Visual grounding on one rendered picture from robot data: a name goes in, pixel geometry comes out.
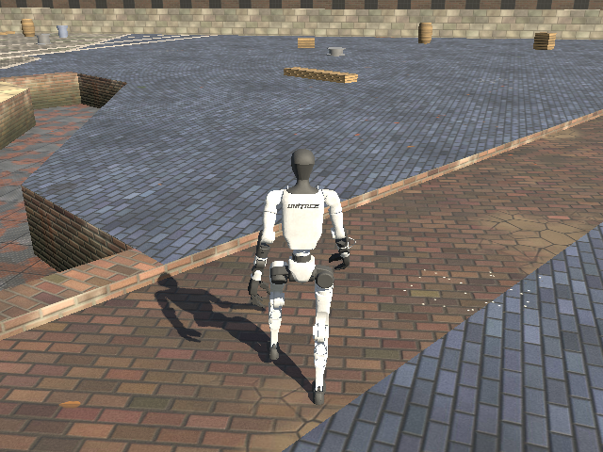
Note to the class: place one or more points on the robot right forearm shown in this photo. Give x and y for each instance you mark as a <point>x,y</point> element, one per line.
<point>343,245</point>

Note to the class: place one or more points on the robot left upper arm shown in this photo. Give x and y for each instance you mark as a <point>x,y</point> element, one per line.
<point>269,215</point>

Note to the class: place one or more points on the robot left hand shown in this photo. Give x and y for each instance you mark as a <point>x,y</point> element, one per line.
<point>252,288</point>

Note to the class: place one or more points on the left robot thigh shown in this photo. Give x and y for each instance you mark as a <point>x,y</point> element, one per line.
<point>278,275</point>

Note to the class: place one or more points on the robot left forearm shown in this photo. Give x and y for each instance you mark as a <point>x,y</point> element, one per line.
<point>260,259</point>

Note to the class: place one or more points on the robot right shin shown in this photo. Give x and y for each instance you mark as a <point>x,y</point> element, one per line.
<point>320,359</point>

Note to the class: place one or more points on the robot right hand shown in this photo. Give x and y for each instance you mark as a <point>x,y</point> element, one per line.
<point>336,257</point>

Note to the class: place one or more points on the robot right upper arm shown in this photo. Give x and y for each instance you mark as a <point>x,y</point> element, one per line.
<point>335,211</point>

